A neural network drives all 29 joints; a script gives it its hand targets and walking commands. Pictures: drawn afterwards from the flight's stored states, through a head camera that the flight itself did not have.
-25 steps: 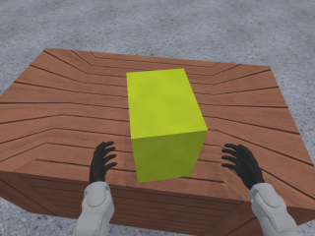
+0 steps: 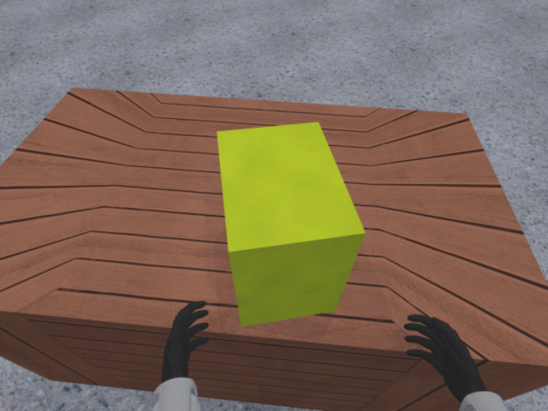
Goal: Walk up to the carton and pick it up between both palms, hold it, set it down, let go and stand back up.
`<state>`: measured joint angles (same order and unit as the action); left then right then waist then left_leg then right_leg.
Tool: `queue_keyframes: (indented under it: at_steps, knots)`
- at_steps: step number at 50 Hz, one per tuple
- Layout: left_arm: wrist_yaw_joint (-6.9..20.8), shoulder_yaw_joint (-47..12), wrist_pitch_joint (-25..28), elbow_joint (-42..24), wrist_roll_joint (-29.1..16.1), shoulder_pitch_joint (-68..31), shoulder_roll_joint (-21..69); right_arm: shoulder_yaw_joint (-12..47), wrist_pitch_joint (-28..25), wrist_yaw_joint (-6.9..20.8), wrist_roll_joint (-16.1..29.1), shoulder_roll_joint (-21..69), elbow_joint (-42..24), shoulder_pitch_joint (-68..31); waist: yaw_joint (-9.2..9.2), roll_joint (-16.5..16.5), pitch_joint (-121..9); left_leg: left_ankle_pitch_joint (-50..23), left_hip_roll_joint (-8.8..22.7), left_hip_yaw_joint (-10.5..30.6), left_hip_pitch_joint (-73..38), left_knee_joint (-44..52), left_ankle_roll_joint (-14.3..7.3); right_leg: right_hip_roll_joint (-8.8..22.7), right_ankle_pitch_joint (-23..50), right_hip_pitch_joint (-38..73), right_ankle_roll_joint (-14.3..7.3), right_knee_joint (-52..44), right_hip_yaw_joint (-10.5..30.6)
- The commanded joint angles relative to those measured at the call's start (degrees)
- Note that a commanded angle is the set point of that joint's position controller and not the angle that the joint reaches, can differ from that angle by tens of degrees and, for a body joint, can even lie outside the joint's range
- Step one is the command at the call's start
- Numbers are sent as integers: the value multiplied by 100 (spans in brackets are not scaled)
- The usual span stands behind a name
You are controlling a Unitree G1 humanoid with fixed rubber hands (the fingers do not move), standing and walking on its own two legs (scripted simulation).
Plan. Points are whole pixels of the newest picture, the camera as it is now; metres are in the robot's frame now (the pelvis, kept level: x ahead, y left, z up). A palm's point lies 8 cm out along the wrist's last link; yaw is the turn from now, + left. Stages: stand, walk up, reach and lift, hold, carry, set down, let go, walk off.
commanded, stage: set down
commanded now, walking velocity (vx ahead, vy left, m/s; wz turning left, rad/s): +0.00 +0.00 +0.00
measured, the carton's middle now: (279, 226) +0.43 +0.07 -0.01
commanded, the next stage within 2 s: let go in 1.22 s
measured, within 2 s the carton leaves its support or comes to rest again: neither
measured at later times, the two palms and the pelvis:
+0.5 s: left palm (168, 382) +0.17 +0.20 -0.06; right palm (461, 401) +0.19 -0.21 -0.05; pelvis +0.01 -0.01 +0.00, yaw +1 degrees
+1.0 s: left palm (154, 382) +0.17 +0.22 -0.07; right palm (452, 399) +0.20 -0.20 -0.06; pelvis +0.02 +0.01 +0.00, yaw +1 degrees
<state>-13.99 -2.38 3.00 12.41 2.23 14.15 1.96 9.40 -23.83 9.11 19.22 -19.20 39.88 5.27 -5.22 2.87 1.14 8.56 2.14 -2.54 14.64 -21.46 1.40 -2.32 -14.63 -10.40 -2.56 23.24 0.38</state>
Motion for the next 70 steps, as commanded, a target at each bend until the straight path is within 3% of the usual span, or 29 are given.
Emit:
queue_keyframes:
  at_steps: [1,3,12,13,16,21,22,23,25,28,34,37,40,45,46,47,48,49,53,54,56,57,59,60,63,64,65,68,70]
  knots:
    - [-218,-210,961,-1350,-70,-598,-69,-360,-734,196,557,-1067,-675,-836,-76,-42,-1347,-1623,-120,10,-1178,-402,-137,-31,1685,-392,-52,-159,52]
    - [135,-130,850,-208,-33,171,-78,-202,-677,20,228,-749,-191,110,123,243,-1114,-1335,-148,12,-1250,-409,-169,118,1799,-238,12,-290,188]
    - [-90,-159,1098,-546,-214,-614,-152,-477,-686,332,441,-876,-378,-736,-72,59,-788,-474,-24,126,-1025,-294,-116,122,-147,-958,-99,-373,184]
    - [60,-205,893,258,-187,-285,-40,-396,-495,229,210,-834,87,-261,232,210,-610,-458,-106,100,-1017,-377,-138,87,175,-912,-75,-441,186]
    - [281,436,916,-231,47,-212,-564,-149,-585,8,148,-510,-336,44,41,304,-913,-856,-266,-22,-753,-291,-142,269,1569,17,84,-331,396]
    - [453,482,777,552,109,55,-651,-206,-385,-203,-316,-367,-178,181,207,541,-373,-363,-269,22,-607,-183,-214,403,701,-102,203,-565,538]
    - [358,602,980,-503,-51,-497,-667,-374,-538,-153,-154,-549,-1008,-410,138,498,-821,-761,-214,157,-621,-240,-150,458,971,97,172,-410,535]
    - [388,271,943,228,-124,-283,-551,-250,-523,-149,-75,-468,-515,-220,219,405,-283,-551,-254,24,-445,-242,-151,394,1000,-232,130,-443,526]
    - [238,340,1090,-271,-108,-342,-688,-419,-549,-108,-77,-523,-555,-120,25,-167,-646,-745,-143,101,-774,-162,-39,268,760,-183,67,-385,338]
    - [582,205,538,671,-83,-89,-761,-385,-79,-279,-460,-364,-89,168,407,-202,-47,-672,-234,35,-979,-110,-81,309,997,-288,47,-598,385]
    - [366,297,977,-742,-80,271,-617,-642,-435,-139,-301,-545,-358,403,185,-300,-1362,-2481,-110,230,-1752,-178,116,-7,2461,52,-10,-415,-14]
    - [758,483,689,591,-48,509,-966,-366,-278,-371,-565,-211,-13,571,287,48,-755,-1720,-361,81,-1295,-161,-30,246,2836,333,151,-613,210]
    - [597,456,943,-292,-210,72,-944,-497,-512,-229,-379,-483,-720,-55,93,133,-1058,-1648,-195,169,-1246,-87,9,105,2417,151,132,-380,56]
    - [883,298,593,899,-187,249,-1022,-479,-163,-395,-823,-139,-183,312,529,408,-505,-1205,-365,24,-1411,-106,-108,216,1805,5,169,-774,59]
    - [796,398,739,-27,-249,-121,-1094,-563,-240,-320,-759,-270,-655,93,170,167,-861,-1512,-252,139,-1495,-66,-36,198,1919,-63,160,-623,16]
    - [853,300,546,573,-189,115,-1008,-547,-113,-366,-794,-369,-271,326,505,114,-642,-1302,-311,76,-1440,-43,-35,186,1851,-112,157,-734,56]
    - [714,460,659,-289,-102,-235,-1130,-700,-160,-281,-781,-394,-687,77,285,-50,-763,-1397,-209,210,-1655,-33,-24,136,1570,-242,167,-618,-48]
    - [741,257,515,262,-173,14,-1004,-717,0,-305,-836,-410,-363,316,522,-136,-675,-1376,-234,204,-1566,-55,-61,143,1504,-318,145,-711,4]
    - [1062,457,-37,1086,-35,1,-1303,-557,454,-565,-1092,37,169,421,461,-202,-49,-965,-344,-70,-1630,113,-103,349,1812,-213,227,-969,225]
    - [964,521,108,176,-23,-272,-1236,-721,375,-463,-1110,-287,-519,82,329,-186,-302,-1304,-213,119,-1696,116,-31,278,1807,-219,247,-790,30]
    - [1042,419,-90,981,-70,-143,-1490,-594,534,-580,-1212,-5,74,412,427,-155,-166,-1038,-349,-23,-1550,120,-57,367,1939,36,222,-871,267]
    - [877,493,15,4,-75,-368,-1280,-893,449,-508,-1126,-248,-450,132,356,-474,-589,-1454,-256,107,-1919,120,-6,179,1544,-188,201,-768,-56]
    - [1018,408,-230,881,-32,-288,-1379,-895,677,-575,-1334,-93,-80,172,482,-177,-49,-1090,-291,23,-1936,141,-79,205,1061,-429,232,-968,46]
    - [978,527,-173,378,-86,-308,-1472,-978,605,-553,-1375,-151,-352,303,276,-148,-527,-1419,-183,122,-1941,116,-67,155,1253,-306,186,-881,-14]
    - [979,538,-315,469,-67,-498,-1507,-1039,722,-596,-1574,-69,-750,32,449,-70,-545,-1008,-184,46,-1898,151,-91,228,866,-242,165,-854,-54]
    - [815,440,-146,-80,-228,-477,-1433,-1098,553,-450,-1398,-92,-970,-2,143,-22,-792,-1494,-152,80,-1957,67,-146,111,961,-508,183,-829,-122]
    - [949,216,-351,1094,-265,-371,-1484,-1010,690,-545,-1521,121,-360,-11,421,-18,-208,-992,-210,-80,-1771,58,-112,171,894,-490,163,-966,11]
    - [1020,416,-394,718,-183,-451,-1558,-1175,734,-586,-1629,60,-551,36,536,-135,-571,-1541,-131,-27,-1896,78,-82,207,1508,-107,74,-781,-27]
    - [1049,581,-364,432,-180,-156,-1458,-1179,670,-573,-1490,-124,-831,159,179,-346,-839,-1817,-134,-16,-1856,78,-57,162,1779,9,70,-680,-52]
